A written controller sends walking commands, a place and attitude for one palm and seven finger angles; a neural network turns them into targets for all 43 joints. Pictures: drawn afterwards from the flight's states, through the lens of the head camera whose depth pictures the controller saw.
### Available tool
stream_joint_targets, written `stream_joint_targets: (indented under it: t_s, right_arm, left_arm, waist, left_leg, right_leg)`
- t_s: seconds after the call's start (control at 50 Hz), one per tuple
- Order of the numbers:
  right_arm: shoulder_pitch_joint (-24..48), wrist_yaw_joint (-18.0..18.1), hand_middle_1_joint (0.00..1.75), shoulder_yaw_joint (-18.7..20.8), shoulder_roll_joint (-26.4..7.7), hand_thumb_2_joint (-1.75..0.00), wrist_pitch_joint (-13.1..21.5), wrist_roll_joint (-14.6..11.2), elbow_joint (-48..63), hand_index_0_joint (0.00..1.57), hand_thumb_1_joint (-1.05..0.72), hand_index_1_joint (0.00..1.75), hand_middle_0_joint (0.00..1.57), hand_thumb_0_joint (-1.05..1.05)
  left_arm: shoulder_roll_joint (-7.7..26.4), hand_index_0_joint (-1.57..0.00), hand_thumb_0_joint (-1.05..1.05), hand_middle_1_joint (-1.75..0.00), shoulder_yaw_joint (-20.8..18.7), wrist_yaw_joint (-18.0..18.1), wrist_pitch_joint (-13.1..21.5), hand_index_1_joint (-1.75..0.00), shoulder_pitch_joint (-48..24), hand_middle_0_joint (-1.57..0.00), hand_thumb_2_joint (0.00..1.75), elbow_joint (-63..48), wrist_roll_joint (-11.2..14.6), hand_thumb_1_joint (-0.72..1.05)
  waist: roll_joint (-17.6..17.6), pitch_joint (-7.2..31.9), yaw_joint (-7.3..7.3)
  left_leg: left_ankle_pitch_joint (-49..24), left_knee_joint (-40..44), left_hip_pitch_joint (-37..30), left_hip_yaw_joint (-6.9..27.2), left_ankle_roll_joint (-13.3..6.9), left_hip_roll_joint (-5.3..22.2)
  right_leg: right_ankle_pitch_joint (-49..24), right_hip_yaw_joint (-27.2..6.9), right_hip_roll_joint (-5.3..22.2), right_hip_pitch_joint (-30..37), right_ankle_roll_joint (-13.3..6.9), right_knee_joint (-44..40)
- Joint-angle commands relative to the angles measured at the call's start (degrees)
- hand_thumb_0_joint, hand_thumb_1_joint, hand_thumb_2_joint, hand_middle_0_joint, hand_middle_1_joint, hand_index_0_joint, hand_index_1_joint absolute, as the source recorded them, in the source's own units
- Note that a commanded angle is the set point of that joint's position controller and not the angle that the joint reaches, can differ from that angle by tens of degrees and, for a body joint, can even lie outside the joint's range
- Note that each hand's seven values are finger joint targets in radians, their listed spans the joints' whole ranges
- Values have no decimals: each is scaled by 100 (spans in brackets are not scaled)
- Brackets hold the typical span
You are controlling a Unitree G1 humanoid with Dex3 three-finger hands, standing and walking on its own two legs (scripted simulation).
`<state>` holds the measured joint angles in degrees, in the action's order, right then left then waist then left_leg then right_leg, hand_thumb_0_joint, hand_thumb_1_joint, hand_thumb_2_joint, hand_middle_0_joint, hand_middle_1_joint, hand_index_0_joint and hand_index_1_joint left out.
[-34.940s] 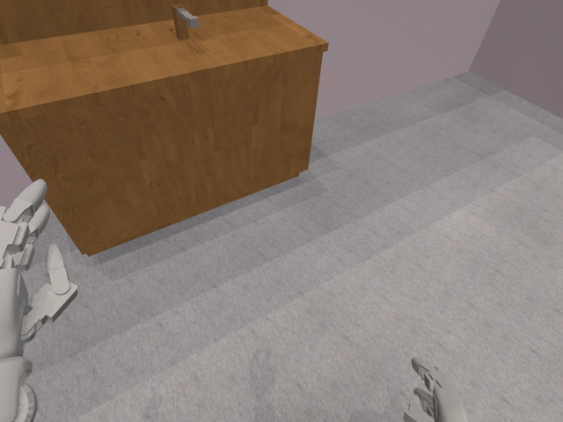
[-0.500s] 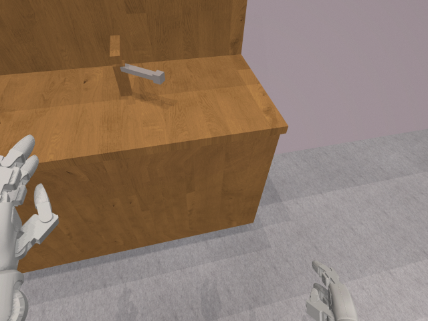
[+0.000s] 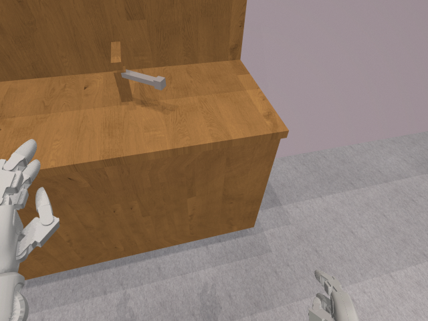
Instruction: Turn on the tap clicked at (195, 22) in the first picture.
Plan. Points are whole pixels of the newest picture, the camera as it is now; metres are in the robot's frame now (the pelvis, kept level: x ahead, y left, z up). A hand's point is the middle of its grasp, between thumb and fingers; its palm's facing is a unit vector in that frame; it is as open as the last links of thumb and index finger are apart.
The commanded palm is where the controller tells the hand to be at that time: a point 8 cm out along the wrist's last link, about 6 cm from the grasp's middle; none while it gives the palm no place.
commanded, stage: stand and check the lever's angle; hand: left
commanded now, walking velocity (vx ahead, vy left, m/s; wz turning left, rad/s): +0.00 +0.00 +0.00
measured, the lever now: (159, 83) +0.73 +0.21 +0.06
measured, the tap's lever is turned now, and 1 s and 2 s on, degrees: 52 52 52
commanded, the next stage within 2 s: take the last steps up to it in 0.10 s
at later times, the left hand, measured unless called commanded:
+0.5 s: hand (77, 207) +0.24 +0.22 +0.15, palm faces +0.42 -0.83 -0.35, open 7.5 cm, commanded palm +0.18 +0.26 +0.17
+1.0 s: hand (151, 138) +0.38 +0.15 +0.16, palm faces +0.27 -0.83 -0.49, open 7.5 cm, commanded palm +0.33 +0.20 +0.17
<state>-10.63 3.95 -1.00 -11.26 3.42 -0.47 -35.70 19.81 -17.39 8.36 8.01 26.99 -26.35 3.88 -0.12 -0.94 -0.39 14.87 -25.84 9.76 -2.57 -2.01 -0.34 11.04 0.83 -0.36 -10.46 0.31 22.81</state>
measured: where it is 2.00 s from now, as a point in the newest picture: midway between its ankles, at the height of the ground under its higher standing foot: outside the picture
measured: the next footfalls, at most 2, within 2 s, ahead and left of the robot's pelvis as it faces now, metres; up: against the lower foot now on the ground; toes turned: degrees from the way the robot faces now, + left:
left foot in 0.74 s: +0.15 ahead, +0.10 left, +0.00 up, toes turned +1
right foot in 0.98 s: +0.28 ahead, -0.18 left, +0.00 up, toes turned -4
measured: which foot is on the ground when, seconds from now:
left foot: down 0.00-0.54, up 0.56-0.72, down 0.74-0.98, up 1.00-1.00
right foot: down 0.00-0.74, up 0.76-0.96, down 0.98-1.00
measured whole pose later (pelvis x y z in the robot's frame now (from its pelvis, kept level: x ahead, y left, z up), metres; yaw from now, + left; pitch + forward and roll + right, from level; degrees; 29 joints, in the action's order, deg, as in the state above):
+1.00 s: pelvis +0.14 -0.06 -0.02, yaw -5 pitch -1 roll +0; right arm -12.9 2.7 -1.7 -8.8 6.4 -1.0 -34.2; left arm 24.4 -21.6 8.2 8.1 28.7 -31.7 3.3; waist -1.6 -3.8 1.4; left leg 24.7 -40.8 13.8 -4.1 0.8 6.3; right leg 13.4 5.5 1.6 -22.6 -1.5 36.6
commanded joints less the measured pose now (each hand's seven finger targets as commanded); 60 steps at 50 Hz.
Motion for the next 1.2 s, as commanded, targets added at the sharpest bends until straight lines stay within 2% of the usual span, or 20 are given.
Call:
stream_joint_targets:
  t_s: [0.0,0.2,0.34,0.42,0.46,0.52,0.54,0.6,0.66,0.68,0.72,0.74,0.8,0.92,0.94,0.96,0.98,1.04,1.1,1.18]
  right_arm:
    - [643,53,30,288,-716,-90,307,19,903,20,-90,30,20,0]
    - [670,72,30,281,-712,-90,333,35,876,20,-90,30,20,0]
    - [732,142,30,252,-704,-90,288,32,812,20,-90,30,20,0]
    - [602,142,30,248,-665,-90,332,34,761,20,-90,30,20,0]
    - [658,120,30,258,-662,-90,321,38,783,20,-90,30,20,0]
    - [598,14,30,317,-594,-90,305,-53,836,20,-90,30,20,0]
    - [663,-17,30,354,-622,-90,320,-95,914,20,-90,30,20,0]
    - [534,-59,30,254,-516,-90,233,-49,852,20,-90,30,20,0]
    - [554,-19,30,202,-470,-90,144,0,869,20,-90,30,20,0]
    - [536,11,30,287,-595,-90,142,8,877,20,-90,30,20,0]
    - [599,15,30,347,-791,-90,139,-51,1000,20,-90,30,20,0]
    - [593,-1,30,335,-728,-90,232,-84,1070,20,-90,30,20,0]
    - [582,-45,30,278,-568,-90,387,-51,770,20,-90,30,20,0]
    - [509,-65,30,334,-675,-90,608,-36,950,20,-90,30,20,0]
    - [505,-41,30,307,-592,-90,589,-35,979,20,-90,30,20,0]
    - [444,-56,30,354,-538,-90,554,-47,1010,20,-90,30,20,0]
    - [495,-71,30,357,-558,-90,583,-57,1077,20,-90,30,20,0]
    - [350,-114,30,372,-570,-90,532,-75,771,20,-90,30,20,0]
    - [537,-27,30,291,-427,-90,420,-3,807,20,-90,30,20,0]
    - [520,32,30,376,-533,-90,403,22,866,20,-90,30,20,0]
  left_arm:
    - [897,-20,0,-30,-618,128,412,-30,-391,-20,90,-1128,-34,90]
    - [900,-20,0,-30,-591,153,398,-30,-533,-20,90,-1076,-78,90]
    - [843,-20,0,-30,-524,248,239,-30,-899,-20,90,-1176,-161,90]
    - [849,-20,0,-30,-545,272,183,-30,-859,-20,90,-1082,-203,90]
    - [898,-20,0,-30,-598,259,162,-30,-804,-20,90,-1112,-161,90]
    - [1124,-20,0,-30,-728,248,198,-30,-728,-20,90,-1287,-69,90]
    - [1150,-20,0,-30,-756,228,235,-30,-783,-20,90,-1345,-49,90]
    - [1189,-20,0,-30,-888,225,433,-30,-679,-20,90,-1498,-104,90]
    - [1084,-20,0,-30,-862,209,438,-30,-600,-20,90,-1506,5,90]
    - [1099,-20,0,-30,-899,201,425,-30,-492,-20,90,-1454,51,90]
    - [939,-20,0,-30,-770,220,460,-30,-611,-20,90,-1594,60,90]
    - [957,-20,0,-30,-730,198,475,-30,-760,-20,90,-1426,34,90]
    - [1285,-20,0,-30,-925,126,365,-30,-735,-20,90,-1473,-116,90]
    - [1124,-20,0,-30,-1132,139,344,-30,149,-20,90,-1450,-64,90]
    - [1181,-20,0,-30,-1142,140,284,-30,230,-20,90,-1219,-87,90]
    - [1216,-20,0,-30,-1109,131,263,-30,1,-20,90,-1235,-106,90]
    - [1410,-20,0,-30,-1286,118,272,-30,-181,-20,90,-1382,-39,90]
    - [1440,-20,0,-30,-1312,84,373,-30,-340,-20,90,-1792,-78,90]
    - [1187,-20,0,-30,-1181,191,454,-30,-155,-20,90,-1773,-97,90]
    - [1079,-20,0,-30,-1010,216,436,-30,-191,-20,90,-1704,-7,90]
  waist:
    - [-337,589,-28]
    - [-294,534,-30]
    - [-915,153,96]
    - [-837,209,69]
    - [-394,257,41]
    - [1270,486,9]
    - [1033,411,-49]
    - [239,471,-39]
    - [108,678,155]
    - [-132,693,204]
    - [-1899,622,294]
    - [-1511,176,266]
    - [-789,-100,105]
    - [-932,568,-101]
    - [-24,691,-162]
    - [1531,749,-96]
    - [1975,813,-108]
    - [596,571,15]
    - [634,1012,13]
    - [365,881,44]
  left_leg:
    - [-890,590,216,649,94,560]
    - [-288,685,301,642,63,506]
    - [2517,1092,524,1289,-327,1078]
    - [1646,578,392,1331,-473,1298]
    - [1061,-111,806,818,-322,1006]
    - [894,-2575,2291,-134,75,138]
    - [1571,-3228,2954,73,150,152]
    - [1548,-2667,2470,323,82,523]
    - [22,-840,229,-417,99,213]
    - [-240,-489,-661,-170,-51,272]
    - [391,923,-1516,2962,-1039,2122]
    - [605,1279,-1082,3790,-1441,2456]
    - [-98,929,-516,2649,-1363,2320]
    - [-90,-359,929,91,-411,1186]
    - [250,-1573,1520,-266,-230,806]
    - [1038,-3216,2435,-611,-41,279]
    - [1768,-4269,3014,-40,44,116]
    - [1361,-4079,2758,521,160,668]
    - [910,-2199,1674,-87,139,522]
    - [-380,-396,-17,-457,44,172]
  right_leg:
    - [-874,-405,331,399,-130,-232]
    - [-529,-446,314,305,-130,-364]
    - [1177,-147,-50,-638,-248,517]
    - [748,144,-91,-666,-265,730]
    - [542,-348,99,-210,-467,494]
    - [6,-3009,1558,1124,-1434,-490]
    - [-821,-3451,1918,1589,-1783,-540]
    - [-2313,-2323,1781,1348,-1667,66]
    - [-1078,-930,969,24,-1052,610]
    - [-783,-623,605,-661,-786,1338]
    - [2017,45,-336,-2556,-124,3652]
    - [2105,-410,-190,-3074,-144,4404]
    - [1657,-646,581,-3329,-103,4276]
    - [276,857,-76,334,-51,776]
    - [548,372,61,1075,-224,428]
    - [982,-1726,1198,1407,-747,-236]
    - [930,-3417,2119,1301,-1227,-831]
    - [-309,-2621,2201,701,-1469,-484]
    - [-2119,-1058,1675,753,-1125,154]
    - [-665,-291,1067,-58,-555,749]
